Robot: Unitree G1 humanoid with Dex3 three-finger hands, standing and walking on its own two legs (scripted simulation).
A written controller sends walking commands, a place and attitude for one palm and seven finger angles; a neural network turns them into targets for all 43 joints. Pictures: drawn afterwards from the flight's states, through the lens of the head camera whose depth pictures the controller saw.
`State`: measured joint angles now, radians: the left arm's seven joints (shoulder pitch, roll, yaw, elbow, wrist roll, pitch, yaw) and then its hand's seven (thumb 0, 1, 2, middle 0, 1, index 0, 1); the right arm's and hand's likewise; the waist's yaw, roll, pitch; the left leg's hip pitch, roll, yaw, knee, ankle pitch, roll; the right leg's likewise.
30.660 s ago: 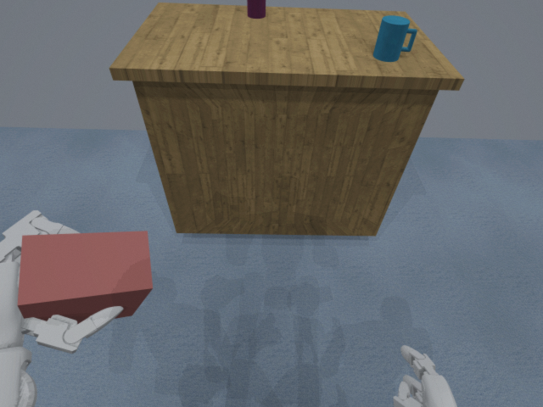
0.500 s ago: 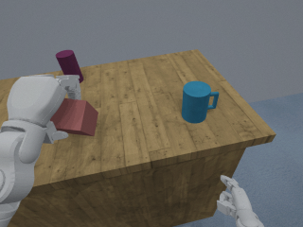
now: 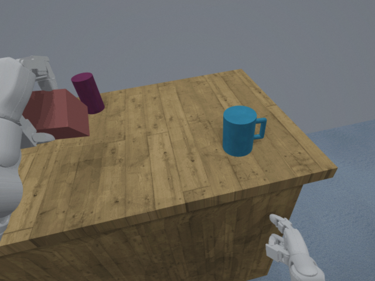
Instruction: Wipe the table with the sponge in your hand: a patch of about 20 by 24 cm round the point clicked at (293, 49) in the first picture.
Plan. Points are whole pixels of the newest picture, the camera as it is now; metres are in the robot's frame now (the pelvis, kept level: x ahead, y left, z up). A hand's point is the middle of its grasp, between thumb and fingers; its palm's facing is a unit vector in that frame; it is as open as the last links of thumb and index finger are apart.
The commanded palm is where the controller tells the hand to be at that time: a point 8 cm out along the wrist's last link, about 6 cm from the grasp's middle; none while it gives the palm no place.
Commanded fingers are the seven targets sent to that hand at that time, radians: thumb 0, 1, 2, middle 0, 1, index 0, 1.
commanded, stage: turn the palm down, sponge in hand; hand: left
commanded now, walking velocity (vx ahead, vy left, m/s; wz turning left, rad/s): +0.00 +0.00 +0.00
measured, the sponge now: (43, 120) +0.27 +0.32 +0.26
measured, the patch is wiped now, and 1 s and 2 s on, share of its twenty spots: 0.40 0.40 0.40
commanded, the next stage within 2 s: move the sponge above the wiping area in 0.50 s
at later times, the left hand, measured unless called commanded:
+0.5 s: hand (33, 130) +0.24 +0.32 +0.26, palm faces +0.32 -0.03 -0.95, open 9.4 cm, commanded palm +0.17 +0.27 +0.30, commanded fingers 0.00 0.10 1.30 -1.20 -1.60 -1.20 -1.60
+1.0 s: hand (77, 168) +0.24 +0.26 +0.17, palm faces +0.11 -0.13 -0.99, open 9.4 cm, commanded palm +0.19 +0.27 +0.29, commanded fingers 0.00 0.10 1.30 -1.20 -1.60 -1.20 -1.60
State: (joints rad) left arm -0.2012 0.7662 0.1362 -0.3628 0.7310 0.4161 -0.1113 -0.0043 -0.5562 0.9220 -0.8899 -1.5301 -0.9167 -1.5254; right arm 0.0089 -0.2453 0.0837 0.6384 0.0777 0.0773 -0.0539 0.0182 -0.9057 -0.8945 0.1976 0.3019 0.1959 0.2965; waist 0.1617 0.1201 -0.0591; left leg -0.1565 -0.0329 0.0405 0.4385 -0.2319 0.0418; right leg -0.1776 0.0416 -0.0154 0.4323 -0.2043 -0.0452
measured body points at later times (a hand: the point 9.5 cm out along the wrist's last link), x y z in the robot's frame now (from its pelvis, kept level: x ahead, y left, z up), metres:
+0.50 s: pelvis -0.02 -0.01 +0.00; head -0.05 -0.07 +0.45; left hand +0.22 +0.31 +0.31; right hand +0.24 -0.18 -0.07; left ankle +0.01 +0.09 -0.74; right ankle +0.02 -0.09 -0.74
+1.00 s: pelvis -0.02 -0.01 +0.00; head -0.03 -0.06 +0.44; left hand +0.22 +0.27 +0.23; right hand +0.24 -0.20 -0.08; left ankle +0.01 +0.09 -0.74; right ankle +0.02 -0.09 -0.74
